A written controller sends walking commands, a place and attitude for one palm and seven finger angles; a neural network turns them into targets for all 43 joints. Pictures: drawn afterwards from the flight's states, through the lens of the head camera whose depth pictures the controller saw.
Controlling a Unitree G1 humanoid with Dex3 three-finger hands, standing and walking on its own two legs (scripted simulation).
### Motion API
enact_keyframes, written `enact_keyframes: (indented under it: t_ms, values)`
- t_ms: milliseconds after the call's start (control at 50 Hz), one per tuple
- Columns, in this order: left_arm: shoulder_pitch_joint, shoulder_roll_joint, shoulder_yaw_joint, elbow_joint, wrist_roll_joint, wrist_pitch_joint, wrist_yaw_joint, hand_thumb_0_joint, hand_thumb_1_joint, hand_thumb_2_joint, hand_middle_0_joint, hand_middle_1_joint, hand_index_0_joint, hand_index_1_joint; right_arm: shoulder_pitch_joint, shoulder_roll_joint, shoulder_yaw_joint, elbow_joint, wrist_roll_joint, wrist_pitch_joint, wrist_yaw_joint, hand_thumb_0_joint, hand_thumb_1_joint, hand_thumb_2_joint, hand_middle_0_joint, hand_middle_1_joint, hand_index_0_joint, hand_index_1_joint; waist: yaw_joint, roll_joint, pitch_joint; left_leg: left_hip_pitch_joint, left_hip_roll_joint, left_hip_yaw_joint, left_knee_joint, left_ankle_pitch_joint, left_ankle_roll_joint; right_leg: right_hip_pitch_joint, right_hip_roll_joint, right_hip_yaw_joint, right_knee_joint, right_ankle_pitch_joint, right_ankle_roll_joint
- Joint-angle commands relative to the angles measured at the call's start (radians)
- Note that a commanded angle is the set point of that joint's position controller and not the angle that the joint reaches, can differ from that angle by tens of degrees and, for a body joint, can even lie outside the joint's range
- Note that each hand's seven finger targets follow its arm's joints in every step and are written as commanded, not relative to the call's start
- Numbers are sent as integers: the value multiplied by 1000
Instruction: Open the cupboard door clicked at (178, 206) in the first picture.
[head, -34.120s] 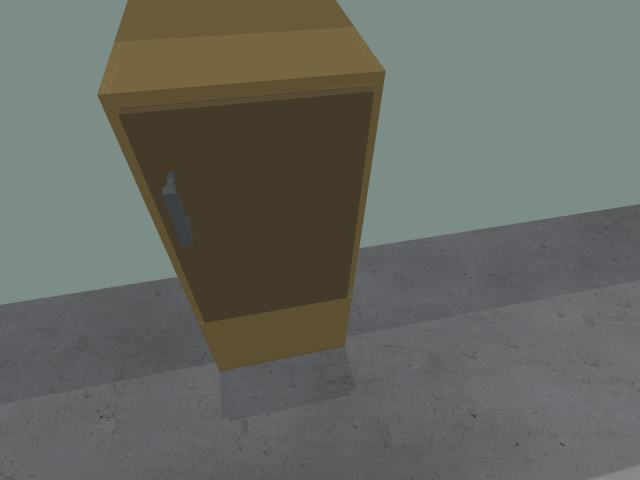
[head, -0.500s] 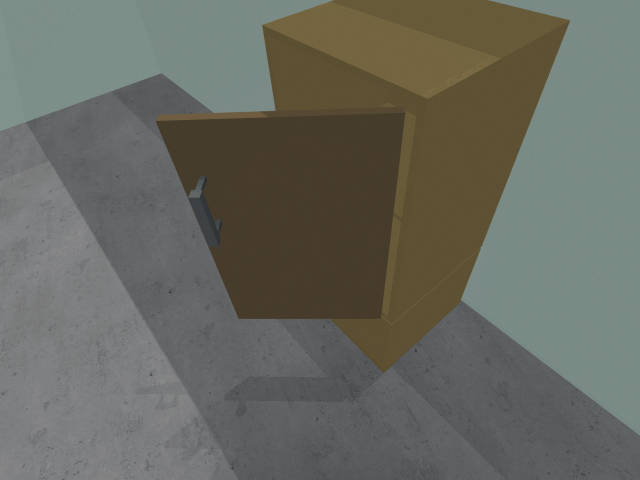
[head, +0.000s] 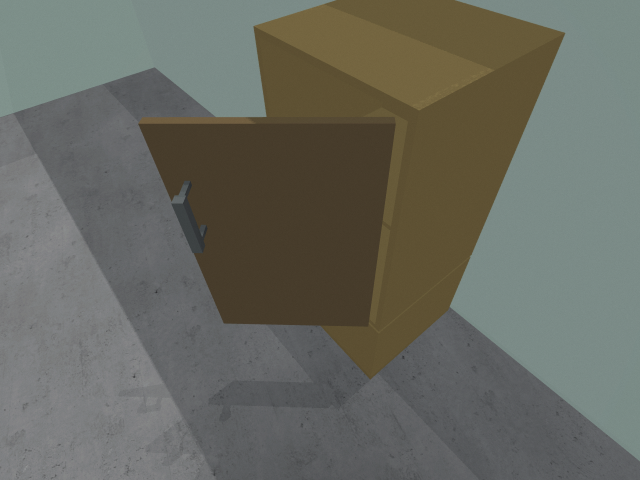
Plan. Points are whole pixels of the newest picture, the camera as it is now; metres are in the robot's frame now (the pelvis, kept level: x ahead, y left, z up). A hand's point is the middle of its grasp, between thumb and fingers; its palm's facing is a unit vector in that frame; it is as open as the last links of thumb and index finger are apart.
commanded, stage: look again from close up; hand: left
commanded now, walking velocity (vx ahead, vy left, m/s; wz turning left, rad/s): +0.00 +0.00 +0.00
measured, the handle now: (192, 217) +0.52 +0.26 +0.00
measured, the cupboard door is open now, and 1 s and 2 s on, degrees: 48 48 48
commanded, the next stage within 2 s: raise the hand with hooked fingers in 0.02 s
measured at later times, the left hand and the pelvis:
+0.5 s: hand (176, 460) +0.16 +0.19 -0.04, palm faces +0.00 -1.00 +0.01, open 8.4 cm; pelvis -0.04 +0.01 -0.06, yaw +1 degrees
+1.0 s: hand (117, 423) +0.19 +0.27 -0.03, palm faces +0.07 -1.00 -0.03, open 11.3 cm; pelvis -0.04 +0.06 -0.07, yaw +1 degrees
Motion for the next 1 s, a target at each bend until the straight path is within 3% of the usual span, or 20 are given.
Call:
enact_keyframes:
  t_ms: [0, 80, 100, 120, 140, 160, 180, 200, 240, 280, 320, 360, 380, 480, 580, 660, 760, 820, 860, 980]
  values:
    - [46, 125, 20, -39, -2, -13, 3, 0, 900, 900, -200, -300, -200, -300, 78, -82, -19, -11, 1, -7, -3, 0, -900, -900, 200, 300, 200, 300, 2, -46, 20, -91, 78, -63, -67, 107, 36, 63, -144, 162, -103, 180, -2]
    - [43, 128, 23, -43, -2, -12, 2, 0, 900, 900, -200, -300, -200, -300, 70, -83, -20, -11, 0, -7, -3, 0, -900, -900, 200, 300, 200, 300, 4, -21, 19, -86, 78, -61, -70, 107, 34, 67, -142, 162, -111, 171, 0]
    - [194, 141, 34, 2, 2, -19, 46, 0, 900, 900, -200, -300, -200, -300, -38, -117, -37, -72, 17, -12, 3, 0, -900, -900, 200, 300, 200, 300, 63, -130, -16, -182, 88, 13, 183, 40, 8, 142, -207, 219, -73, 728, 95]
    - [-628, 377, 161, -1465, -207, -258, 21, 0, 877, 890, -202, -315, -202, -315, -75, -288, -46, -440, 66, -172, -43, 0, -900, -900, 200, 300, 200, 300, -65, 80, -448, -5, -37, -51, 14, 198, 52, 221, -130, 215, -9, 478, 31]
    - [-152, 283, 137, -1204, -125, -203, 56, 0, 853, 880, -203, -330, -203, -330, -145, -203, -31, -395, 45, -248, -70, 0, -900, -900, 200, 300, 200, 300, 24, 258, -425, 19, -44, -14, 0, 307, 64, 238, -61, 170, 12, 319, -1]
    - [-104, 232, 124, -1128, -152, -159, 101, 0, 830, 870, -205, -345, -205, -345, -133, -217, -37, -346, 55, -266, -74, 0, -900, -900, 200, 300, 200, 300, 13, 278, -327, -31, -27, -34, 11, 224, 37, 155, -66, 131, -11, 164, 6]
    - [162, 7, 24, -921, -172, -85, 89, 0, 807, 860, -207, -360, -207, -360, -108, -158, -34, -335, 64, -266, -67, 0, -900, -900, 200, 300, 200, 300, -3, 89, -164, -116, -12, -68, -1, 201, 37, 71, -48, 86, -25, 118, 24]
    - [-4, 63, 72, -1055, -210, -129, 68, 0, 783, 850, -208, -375, -208, -375, -141, -204, -45, -404, 75, -281, -62, 0, -900, -900, 200, 300, 200, 300, -28, -37, -22, -175, -13, -90, 33, 155, 46, -26, -52, 84, -32, 78, 44]
    - [55, 101, 153, -935, -208, -241, 8, 0, 737, 830, -212, -405, -212, -405, -120, -223, -80, -447, 48, -300, -56, 0, -900, -900, 200, 300, 200, 300, -28, -295, 33, -310, -25, -74, 129, 19, 55, -174, -61, 83, -38, -169, 76]
    - [256, 35, 160, -817, -234, -360, -83, 0, 690, 810, -215, -435, -215, -435, -129, -213, -87, -514, 41, -308, -30, 0, -900, -900, 200, 300, 200, 300, 31, -347, 4, -444, -46, -74, 207, -27, 36, -198, -66, 106, 48, -250, 71]
    - [360, 20, 177, -845, -270, -506, -189, 0, 643, 790, -218, -465, -218, -465, -162, -212, -100, -576, 34, -318, 2, 0, -900, -900, 200, 300, 200, 300, 68, -324, -86, -551, -62, -57, 307, -50, 21, -196, -70, 133, 152, -199, 66]
    - [383, 66, 221, -853, -281, -623, -305, 0, 597, 770, -222, -495, -222, -495, -167, -226, -113, -625, 33, -313, 37, 0, -900, -900, 200, 300, 200, 300, 84, -96, -169, -571, -76, -39, 399, -28, 6, -203, -82, 149, 259, -85, 36]
    - [341, 74, 197, -876, -281, -667, -365, 0, 573, 760, -223, -510, -223, -510, -183, -231, -109, -653, 34, -312, 47, 0, -900, -900, 200, 300, 200, 300, 66, -66, -186, -601, -81, -36, 443, -26, 8, -230, -85, 154, 296, -55, 29]
    - [69, 158, 232, -1104, -319, -620, -387, 0, 457, 710, -232, -585, -232, -585, -211, -236, -106, -780, 55, -288, 18, 0, -900, -900, 200, 300, 200, 300, 36, -69, -252, -748, -79, -29, 543, -184, 42, -384, -86, 228, 300, -408, 44]
    - [-79, 197, 219, -1475, -283, -661, -278, 0, 340, 660, -240, -660, -240, -660, -112, -217, -81, -755, 30, -284, -12, 0, -900, -900, 200, 300, 200, 300, -12, 102, -428, -622, -38, -87, 565, -68, 53, -409, -39, 134, 435, -202, 28]
    - [-56, 173, 143, -1385, -251, -592, -309, 0, 247, 620, -247, -720, -247, -720, -101, -238, -57, -716, 30, -283, -20, 0, -900, -900, 200, 300, 200, 300, -54, 114, -346, -623, -22, -132, 565, -10, 49, -492, -14, 52, 487, -108, 23]
    - [126, 191, 218, -1145, -280, -329, -379, 0, 130, 570, -255, -795, -255, -795, -121, -242, -57, -746, 60, -247, -29, 0, -900, -900, 200, 300, 200, 300, 8, -47, -328, -674, -31, -150, 472, -52, 33, -404, -4, 5, 438, -148, 37]
    - [114, 216, 294, -1270, -324, -254, -359, 0, 60, 540, -260, -840, -260, -840, -146, -230, -55, -787, 64, -237, -33, 0, -900, -900, 200, 300, 200, 300, 49, -55, -416, -639, -35, -144, 429, -4, 20, -326, -15, -8, 432, -117, 44]
    - [110, 251, 349, -1339, -342, -265, -315, 0, 13, 520, -263, -870, -263, -870, -147, -213, -48, -788, 53, -240, -32, 0, -900, -900, 200, 300, 200, 300, 77, -8, -414, -612, -34, -149, 421, 70, 3, -304, -9, -14, 447, -72, 32]
    - [12, 213, 271, -1361, -281, -413, -245, 0, -127, 460, -273, -960, -273, -960, -77, -227, -44, -741, 31, -251, -14, 0, -900, -900, 200, 300, 200, 300, 5, 51, -307, -589, -14, -160, 436, 65, -13, -453, -6, -22, 461, -120, 26]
